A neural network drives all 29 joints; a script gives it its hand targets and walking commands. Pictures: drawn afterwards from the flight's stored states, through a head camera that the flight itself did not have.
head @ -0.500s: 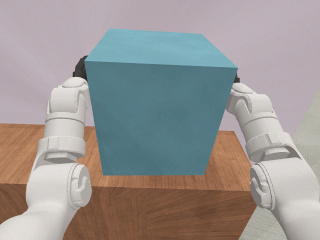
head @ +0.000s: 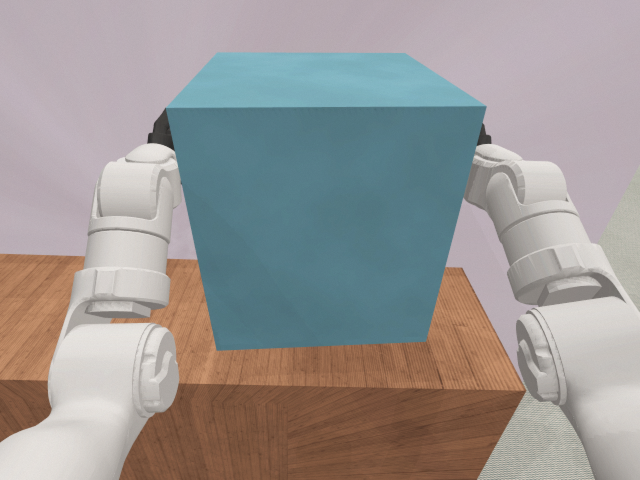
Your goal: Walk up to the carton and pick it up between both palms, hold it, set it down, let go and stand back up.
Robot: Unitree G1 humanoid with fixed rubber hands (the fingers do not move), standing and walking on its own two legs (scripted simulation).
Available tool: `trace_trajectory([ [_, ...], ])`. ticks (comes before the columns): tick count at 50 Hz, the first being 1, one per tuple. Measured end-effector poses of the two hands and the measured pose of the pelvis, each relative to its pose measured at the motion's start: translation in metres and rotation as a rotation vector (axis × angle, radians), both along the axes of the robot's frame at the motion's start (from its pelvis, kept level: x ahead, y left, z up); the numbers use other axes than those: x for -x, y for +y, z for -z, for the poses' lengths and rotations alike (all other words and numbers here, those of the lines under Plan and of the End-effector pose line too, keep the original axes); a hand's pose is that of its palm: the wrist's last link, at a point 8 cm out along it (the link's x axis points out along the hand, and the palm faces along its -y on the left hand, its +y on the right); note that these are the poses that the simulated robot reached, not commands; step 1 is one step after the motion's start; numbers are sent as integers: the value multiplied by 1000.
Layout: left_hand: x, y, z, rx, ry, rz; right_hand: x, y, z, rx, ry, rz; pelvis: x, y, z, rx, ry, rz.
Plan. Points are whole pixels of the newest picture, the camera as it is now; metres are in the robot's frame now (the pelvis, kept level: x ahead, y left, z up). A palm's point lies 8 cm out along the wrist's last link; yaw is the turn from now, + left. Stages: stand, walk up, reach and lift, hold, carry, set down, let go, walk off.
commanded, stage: reach and lift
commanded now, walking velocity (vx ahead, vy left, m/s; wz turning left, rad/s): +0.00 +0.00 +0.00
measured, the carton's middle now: (317, 191) +0.43 +0.01 +0.25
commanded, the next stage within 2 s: hold in 0.46 s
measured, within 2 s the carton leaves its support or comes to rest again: neither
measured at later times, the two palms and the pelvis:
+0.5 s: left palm (140, 140) +0.36 +0.20 +0.34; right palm (472, 148) +0.37 -0.16 +0.34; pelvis -0.01 -0.01 +0.00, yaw +1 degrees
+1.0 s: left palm (144, 131) +0.36 +0.19 +0.35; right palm (483, 131) +0.37 -0.17 +0.36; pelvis -0.01 -0.01 +0.00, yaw +1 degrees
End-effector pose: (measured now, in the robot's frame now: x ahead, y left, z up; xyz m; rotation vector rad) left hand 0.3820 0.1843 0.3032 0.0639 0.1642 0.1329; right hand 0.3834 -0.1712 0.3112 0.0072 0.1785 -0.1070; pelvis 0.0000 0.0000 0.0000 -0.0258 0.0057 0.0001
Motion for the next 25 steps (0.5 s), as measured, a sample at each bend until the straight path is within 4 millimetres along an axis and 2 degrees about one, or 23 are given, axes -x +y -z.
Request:
trace_trajectory([
  [10,8,-2,-10,8,-9,-19,3,-2,1,-10,-4,-20,-3,-5,0,3,-5,-10],
  [19,15,5,-23,42,-6,-21,11,4,-9,-13,8,-18,4,-7,0,-3,-1,-13],
  [25,22,12,-33,41,-33,-25,16,11,-24,-4,-17,-24,8,-7,0,-1,4,-13],
])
